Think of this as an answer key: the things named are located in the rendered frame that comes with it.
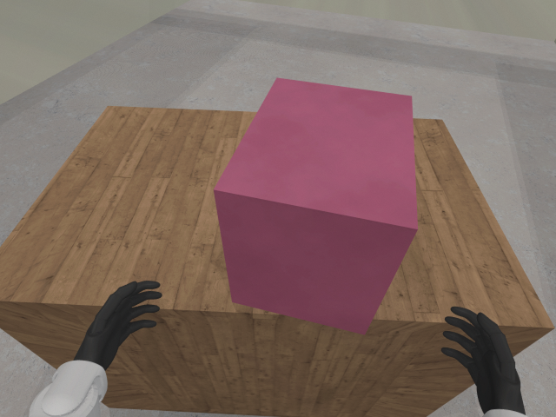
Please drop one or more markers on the left robot hand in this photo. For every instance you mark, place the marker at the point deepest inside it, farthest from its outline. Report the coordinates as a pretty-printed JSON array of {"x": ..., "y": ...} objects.
[{"x": 112, "y": 325}]

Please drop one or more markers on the right robot hand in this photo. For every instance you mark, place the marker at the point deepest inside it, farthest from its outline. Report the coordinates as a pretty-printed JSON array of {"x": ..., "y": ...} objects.
[{"x": 492, "y": 367}]

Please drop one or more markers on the pedestal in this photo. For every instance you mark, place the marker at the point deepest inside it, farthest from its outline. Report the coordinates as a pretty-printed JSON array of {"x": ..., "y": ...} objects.
[{"x": 135, "y": 202}]

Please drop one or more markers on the carton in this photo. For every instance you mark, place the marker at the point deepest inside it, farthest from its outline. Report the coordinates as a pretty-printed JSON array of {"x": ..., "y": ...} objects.
[{"x": 317, "y": 206}]

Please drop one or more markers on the left robot forearm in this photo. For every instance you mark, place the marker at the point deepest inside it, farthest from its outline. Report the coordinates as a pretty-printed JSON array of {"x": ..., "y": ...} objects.
[{"x": 77, "y": 389}]

